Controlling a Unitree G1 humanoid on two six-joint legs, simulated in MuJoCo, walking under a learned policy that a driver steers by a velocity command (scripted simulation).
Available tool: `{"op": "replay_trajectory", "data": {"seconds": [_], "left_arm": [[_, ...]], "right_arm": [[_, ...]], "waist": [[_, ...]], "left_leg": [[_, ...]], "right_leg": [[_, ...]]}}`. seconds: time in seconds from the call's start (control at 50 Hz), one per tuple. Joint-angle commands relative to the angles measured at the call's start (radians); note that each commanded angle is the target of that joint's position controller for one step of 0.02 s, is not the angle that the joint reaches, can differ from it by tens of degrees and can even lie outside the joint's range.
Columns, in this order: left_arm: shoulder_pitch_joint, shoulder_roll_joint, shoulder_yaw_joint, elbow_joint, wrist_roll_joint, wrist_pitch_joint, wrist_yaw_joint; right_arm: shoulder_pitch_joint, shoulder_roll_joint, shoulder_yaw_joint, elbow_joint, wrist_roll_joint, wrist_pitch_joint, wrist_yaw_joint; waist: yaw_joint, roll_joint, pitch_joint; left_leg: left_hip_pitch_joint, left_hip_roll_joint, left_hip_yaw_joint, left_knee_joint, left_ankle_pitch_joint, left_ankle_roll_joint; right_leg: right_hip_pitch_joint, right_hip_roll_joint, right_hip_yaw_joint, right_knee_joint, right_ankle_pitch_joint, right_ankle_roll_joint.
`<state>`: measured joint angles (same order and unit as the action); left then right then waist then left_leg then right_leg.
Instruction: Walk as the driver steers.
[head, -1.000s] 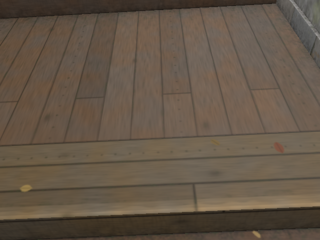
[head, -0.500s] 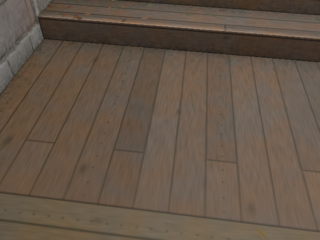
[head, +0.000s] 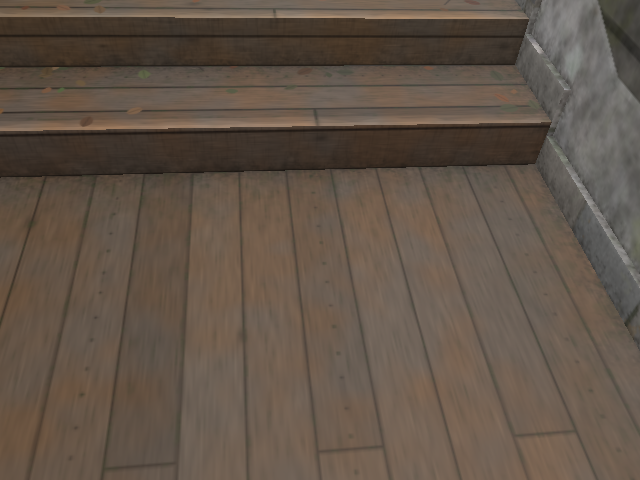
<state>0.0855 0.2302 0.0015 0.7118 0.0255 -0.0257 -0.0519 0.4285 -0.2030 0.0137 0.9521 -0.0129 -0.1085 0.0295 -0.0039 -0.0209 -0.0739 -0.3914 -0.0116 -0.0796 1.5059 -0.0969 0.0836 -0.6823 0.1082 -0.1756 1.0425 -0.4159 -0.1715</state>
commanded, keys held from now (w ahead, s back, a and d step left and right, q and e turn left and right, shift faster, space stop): w+e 0.62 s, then w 0.28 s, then w+q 0.10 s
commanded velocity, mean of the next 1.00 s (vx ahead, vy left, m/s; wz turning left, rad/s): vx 0.50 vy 0.00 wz -0.46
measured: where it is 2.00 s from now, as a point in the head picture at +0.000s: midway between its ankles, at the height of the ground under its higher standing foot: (397, 341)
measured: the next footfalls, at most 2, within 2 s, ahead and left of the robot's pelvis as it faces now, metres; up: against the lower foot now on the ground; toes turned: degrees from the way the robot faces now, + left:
left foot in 0.42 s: +0.47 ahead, +0.09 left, +0.00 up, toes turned -22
right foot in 0.94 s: +0.57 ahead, -0.24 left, +0.00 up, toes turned -31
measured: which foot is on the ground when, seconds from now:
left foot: up 0.00-0.40, down 0.42-0.96, up 0.98-1.00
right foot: down 0.00-0.44, up 0.46-0.92, down 0.94-1.00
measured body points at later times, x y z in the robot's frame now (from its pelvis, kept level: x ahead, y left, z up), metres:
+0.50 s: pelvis +0.31 +0.04 +0.07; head +0.33 +0.03 +0.52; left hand +0.42 +0.28 -0.06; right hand +0.45 -0.26 +0.00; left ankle +0.43 +0.10 -0.66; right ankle +0.12 -0.03 -0.57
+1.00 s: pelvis +0.52 -0.08 +0.07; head +0.55 -0.11 +0.52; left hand +0.84 -0.02 +0.01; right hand +0.38 -0.32 -0.06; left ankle +0.44 +0.10 -0.61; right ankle +0.54 -0.21 -0.66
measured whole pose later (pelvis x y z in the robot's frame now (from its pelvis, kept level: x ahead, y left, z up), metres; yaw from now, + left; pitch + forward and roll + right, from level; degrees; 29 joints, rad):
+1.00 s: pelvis +0.52 -0.08 +0.07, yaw -29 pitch +3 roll +1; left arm 0.06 0.23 0.01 0.55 0.01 -0.06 -0.02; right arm 0.38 -0.29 -0.03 0.89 0.02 -0.08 0.01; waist -0.09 0.00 0.02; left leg -0.20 0.01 0.03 0.85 -0.49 0.02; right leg -0.47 -0.03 -0.04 0.58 -0.16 -0.05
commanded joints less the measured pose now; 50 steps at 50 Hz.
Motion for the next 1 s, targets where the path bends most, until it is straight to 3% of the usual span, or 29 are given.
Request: {"op": "replay_trajectory", "data": {"seconds": [0.02,0.06,0.1,0.12,0.14,0.16,0.18,0.26,0.3,0.38,0.4,0.42,0.44,0.46,0.48,0.5,0.52,0.54,0.58,0.64,0.7,0.76,0.82,0.86,0.9,0.94,0.96,0.98,1.0], "left_arm": [[0.16,-0.117,-0.035,0.091,-0.003,-0.03,-0.007],[0.123,-0.102,-0.023,0.1,-0.013,-0.037,-0.019],[0.086,-0.051,-0.01,0.08,-0.023,-0.05,-0.017],[0.101,-0.025,-0.006,0.073,-0.028,-0.059,-0.017],[0.146,0.003,-0.001,0.077,-0.036,-0.069,-0.011],[0.191,0.035,0.01,0.08,-0.033,-0.073,0.003],[0.242,0.058,0.018,0.086,-0.036,-0.072,0.02],[0.387,0.069,0.036,0.073,-0.058,-0.057,0.058],[0.397,0.075,0.038,0.07,-0.06,-0.045,0.063],[0.344,0.116,0.059,0.035,-0.055,-0.014,0.076],[0.317,0.112,0.059,0.019,-0.048,-0.013,0.073],[0.271,0.087,0.05,-0.021,-0.027,-0.021,0.062],[0.329,0.012,0.034,-0.045,-0.003,-0.033,0.06],[0.462,0.025,0.022,-0.069,-0.046,-0.045,0.055],[0.446,0.1,0.04,-0.038,-0.056,-0.035,0.062],[0.324,0.15,0.055,-0.062,-0.05,-0.03,0.055],[0.252,0.13,0.057,-0.094,-0.04,-0.03,0.049],[0.229,0.125,0.065,-0.111,-0.031,-0.028,0.046],[0.251,0.08,0.059,-0.114,-0.049,-0.015,0.047],[0.206,0.057,0.053,-0.136,-0.043,-0.003,0.057],[0.13,0.057,0.047,-0.155,-0.044,-0.015,0.056],[0.008,0.042,0.036,-0.18,-0.038,-0.027,0.035],[-0.096,0.052,0.034,-0.217,-0.046,-0.033,0.021],[-0.123,0.064,0.035,-0.235,-0.046,-0.04,0.013],[-0.101,0.098,0.05,-0.24,-0.034,-0.047,0.009],[0.15,0.178,0.093,-0.187,-0.018,-0.048,0.031],[0.364,0.255,0.116,-0.158,-0.006,-0.037,0.048],[0.392,0.306,0.118,-0.147,0.005,-0.037,0.054],[0.427,0.206,0.098,-0.138,-0.007,-0.036,0.053]], "right_arm": [[-0.208,0.012,0.005,-0.272,-0.018,-0.039,0.023],[-0.104,0.062,0.038,-0.273,-0.004,-0.024,0.022],[-0.138,0.007,0.038,-0.298,0.001,-0.019,0.0],[-0.194,-0.023,0.03,-0.321,-0.017,-0.018,-0.014],[-0.27,-0.031,0.031,-0.352,-0.042,-0.02,-0.029],[-0.326,-0.03,0.03,-0.373,-0.052,-0.021,-0.042],[-0.372,-0.03,0.03,-0.392,-0.048,-0.021,-0.05],[-0.59,-0.037,0.02,-0.457,0.017,-0.022,-0.036],[-0.608,-0.072,0.001,-0.457,0.035,-0.028,-0.019],[-0.475,-0.131,-0.045,-0.402,0.031,-0.045,-0.012],[-0.37,-0.155,-0.063,-0.374,0.023,-0.049,-0.019],[-0.195,-0.198,-0.079,-0.346,0.004,-0.05,-0.028],[-0.065,-0.238,-0.092,-0.336,-0.001,-0.039,-0.045],[-0.066,-0.253,-0.098,-0.326,0.003,-0.028,-0.047],[-0.125,-0.15,-0.083,-0.354,0.006,-0.018,-0.056],[-0.165,-0.111,-0.073,-0.359,0.005,-0.01,-0.064],[-0.194,-0.12,-0.069,-0.35,-0.003,-0.009,-0.061],[-0.213,-0.115,-0.069,-0.336,-0.007,-0.014,-0.054],[-0.215,-0.109,-0.072,-0.291,-0.007,-0.023,-0.045],[-0.193,-0.122,-0.079,-0.231,-0.002,-0.029,-0.038],[-0.165,-0.157,-0.083,-0.201,-0.001,-0.016,-0.034],[-0.122,-0.202,-0.085,-0.17,0.005,-0.003,-0.027],[-0.065,-0.232,-0.087,-0.137,0.026,0.009,-0.02],[-0.053,-0.249,-0.089,-0.115,0.025,0.014,-0.021],[-0.066,-0.268,-0.095,-0.109,0.034,0.024,-0.023],[-0.084,-0.257,-0.084,-0.117,0.042,0.027,-0.023],[-0.124,-0.208,-0.062,-0.162,0.017,0.019,-0.022],[-0.028,-0.088,-0.026,-0.189,0.014,-0.002,-0.012],[-0.052,-0.183,-0.053,-0.159,0.044,-0.011,-0.005]], "waist": [[-0.05,0.093,0.07],[-0.135,0.091,0.092],[-0.16,0.102,0.112],[-0.141,0.079,0.087],[-0.104,0.029,0.064],[-0.07,-0.025,0.043],[-0.041,-0.063,0.021],[0.075,-0.076,0.019],[0.073,-0.109,0.024],[0.017,-0.126,0.005],[-0.031,-0.107,-0.058],[-0.105,-0.062,-0.198],[-0.101,0.115,-0.309],[-0.032,0.488,-0.37],[-0.049,0.314,-0.255],[-0.066,0.173,-0.124],[-0.039,0.059,-0.055],[-0.017,0.038,-0.006],[0.019,0.073,0.044],[0.022,0.083,0.079],[0.002,0.061,0.084],[-0.045,0.04,0.09],[-0.088,0.064,0.115],[-0.082,0.098,0.145],[-0.054,0.119,0.115],[0.074,0.11,-0.054],[0.169,0.008,-0.22],[0.093,-0.247,-0.313],[0.139,-0.144,-0.287]], "left_leg": [[-0.541,0.005,-0.069,0.557,-0.08,0.083],[-0.574,0.044,-0.051,0.499,-0.062,0.088],[-0.531,0.087,0.008,0.168,0.012,0.052],[-0.464,0.091,0.054,0.003,0.08,0.029],[-0.418,0.077,0.106,-0.102,0.14,0.002],[-0.397,0.07,0.136,-0.175,0.179,-0.02],[-0.39,0.066,0.14,-0.254,0.203,-0.037],[-0.437,0.036,0.085,-0.755,0.141,-0.107],[-0.392,0.024,0.051,-0.915,0.111,-0.109],[-0.086,-0.025,0.031,-1.112,0.07,-0.064],[0.092,0.001,0.023,-1.114,0.067,-0.032],[0.399,0.117,-0.055,-1.018,0.051,0.028],[0.722,0.304,-0.301,-1.004,0.05,0.093],[0.848,0.475,-0.747,-1.138,-0.167,0.234],[0.712,0.449,-0.72,-1.193,-0.334,0.204],[0.541,0.397,-0.51,-1.204,-0.288,0.162],[0.379,0.351,-0.388,-1.229,-0.169,0.144],[0.293,0.305,-0.293,-1.248,-0.069,0.139],[0.206,0.249,-0.15,-1.296,0.008,0.122],[0.169,0.224,-0.037,-1.318,0.134,0.124],[0.201,0.219,0.016,-1.319,0.216,0.133],[0.232,0.221,0.053,-1.314,0.242,0.12],[0.32,0.246,0.036,-1.306,0.197,0.116],[0.387,0.278,0.022,-1.296,0.207,0.11],[0.421,0.276,0.038,-1.223,0.379,0.098],[0.309,0.189,0.096,-0.93,0.585,0.059],[0.053,0.133,0.125,-0.602,0.318,0.016],[-0.322,-0.033,0.073,-0.278,-0.459,-0.047],[-0.427,0.005,-0.057,-0.159,-0.486,-0.051]], "right_leg": [[0.274,-0.217,0.686,-0.659,0.054,-0.072],[0.224,-0.141,0.448,-0.63,0.217,-0.023],[0.134,-0.087,0.344,-0.684,0.277,-0.005],[0.108,-0.056,0.309,-0.705,0.361,0.009],[0.096,-0.046,0.319,-0.726,0.452,0.004],[0.116,-0.057,0.354,-0.746,0.506,0.002],[0.173,-0.074,0.389,-0.761,0.528,0.003],[0.532,-0.168,0.535,-0.794,0.438,-0.026],[0.651,-0.21,0.587,-0.759,0.4,-0.037],[0.667,-0.21,0.615,-0.591,0.567,-0.015],[0.622,-0.171,0.58,-0.466,0.642,0.008],[0.464,-0.135,0.54,-0.271,0.565,0.034],[0.193,-0.019,0.422,0.007,0.146,0.084],[-0.082,-0.008,0.352,0.268,-0.137,0.122],[-0.142,-0.093,0.367,0.423,-0.034,0.145],[-0.137,-0.117,0.327,0.471,0.066,0.162],[-0.097,-0.144,0.316,0.461,0.123,0.164],[-0.075,-0.169,0.322,0.421,0.154,0.165],[-0.04,-0.196,0.304,0.379,0.156,0.165],[-0.07,-0.212,0.298,0.273,0.191,0.177],[-0.065,-0.217,0.283,0.052,0.281,0.179],[0.004,-0.206,0.218,-0.203,0.373,0.166],[0.015,-0.191,0.178,-0.338,0.353,0.155],[0.018,-0.186,0.18,-0.417,0.296,0.132],[0.113,-0.145,0.141,-0.48,0.246,0.096],[0.538,-0.106,0.132,-0.568,0.281,0.046],[0.892,-0.311,0.345,-0.515,0.402,-0.025],[1.109,-0.559,0.801,-0.636,0.352,-0.178],[1.066,-0.539,0.821,-0.689,0.262,-0.174]]}}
